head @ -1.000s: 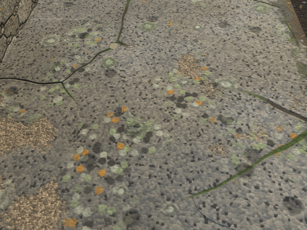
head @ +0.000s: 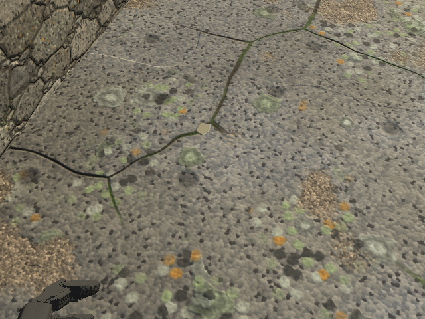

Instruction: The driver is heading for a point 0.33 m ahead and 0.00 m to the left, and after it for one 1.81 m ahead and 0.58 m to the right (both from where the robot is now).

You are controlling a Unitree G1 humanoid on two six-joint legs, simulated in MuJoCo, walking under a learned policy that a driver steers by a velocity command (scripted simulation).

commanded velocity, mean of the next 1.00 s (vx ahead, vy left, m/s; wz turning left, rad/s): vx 0.19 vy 0.00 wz -0.18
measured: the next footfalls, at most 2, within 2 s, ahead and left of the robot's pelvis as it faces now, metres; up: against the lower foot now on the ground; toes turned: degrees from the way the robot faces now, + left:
right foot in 0.02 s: +0.19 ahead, -0.13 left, +0.00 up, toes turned +5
left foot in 0.46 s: +0.36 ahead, +0.11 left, +0.00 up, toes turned -1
